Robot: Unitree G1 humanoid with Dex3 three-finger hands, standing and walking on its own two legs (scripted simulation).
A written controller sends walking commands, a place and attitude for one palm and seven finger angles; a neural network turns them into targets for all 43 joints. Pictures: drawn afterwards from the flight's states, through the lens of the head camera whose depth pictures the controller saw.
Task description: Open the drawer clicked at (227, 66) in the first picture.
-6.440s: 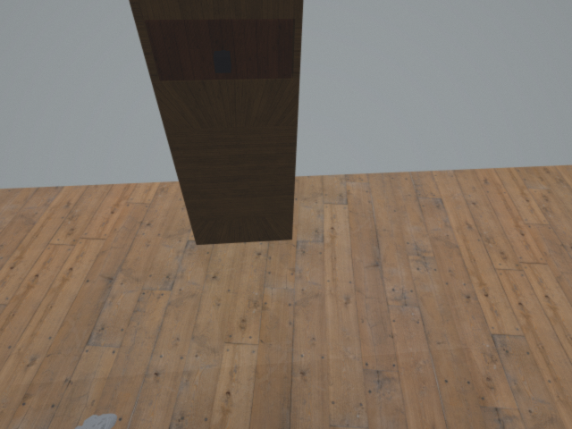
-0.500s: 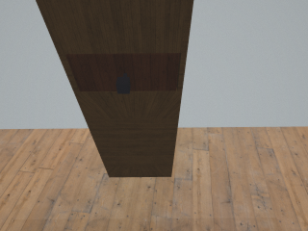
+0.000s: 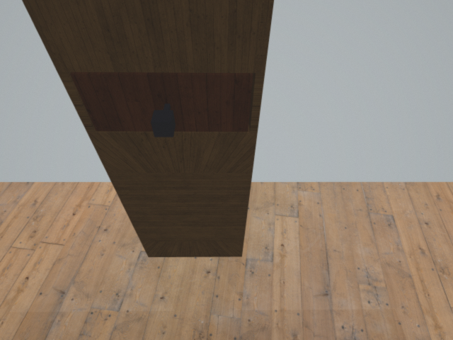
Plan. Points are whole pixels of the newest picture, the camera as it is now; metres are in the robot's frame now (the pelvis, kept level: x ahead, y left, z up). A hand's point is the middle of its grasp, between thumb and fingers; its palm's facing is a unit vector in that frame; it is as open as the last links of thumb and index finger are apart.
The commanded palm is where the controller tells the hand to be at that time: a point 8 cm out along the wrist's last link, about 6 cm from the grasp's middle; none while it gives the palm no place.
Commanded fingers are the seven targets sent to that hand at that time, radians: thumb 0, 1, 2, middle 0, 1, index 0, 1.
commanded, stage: come to a stop and stand still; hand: left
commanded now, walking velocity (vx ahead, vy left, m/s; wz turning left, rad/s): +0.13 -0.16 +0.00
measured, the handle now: (165, 117) +0.55 +0.17 +0.09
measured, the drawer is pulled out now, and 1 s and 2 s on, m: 0.00 0.00 0.00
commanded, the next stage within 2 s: look again from close up in 1.90 s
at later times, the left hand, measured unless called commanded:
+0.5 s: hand out of the picture +0.05 +0.15 -0.17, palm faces +0.06 -0.97 -0.22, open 7.4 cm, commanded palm none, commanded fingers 0.00 0.90 0.90 -0.20 -0.30 -0.20 -0.30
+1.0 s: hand out of the picture +0.07 +0.13 -0.16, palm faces +0.01 -0.98 -0.20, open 7.4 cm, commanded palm none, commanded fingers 0.00 0.90 0.90 -0.20 -0.30 -0.20 -0.30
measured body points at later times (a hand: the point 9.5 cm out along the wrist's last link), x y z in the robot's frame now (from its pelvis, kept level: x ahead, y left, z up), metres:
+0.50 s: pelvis +0.03 -0.02 +0.00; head +0.07 -0.03 +0.45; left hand +0.05 +0.20 -0.15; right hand +0.14 -0.23 -0.15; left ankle +0.08 +0.08 -0.73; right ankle +0.00 -0.13 -0.70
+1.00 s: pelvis +0.00 -0.06 +0.00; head -0.01 -0.04 +0.45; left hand +0.07 +0.18 -0.14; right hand +0.03 -0.31 -0.14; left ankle +0.03 +0.06 -0.73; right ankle +0.01 -0.15 -0.73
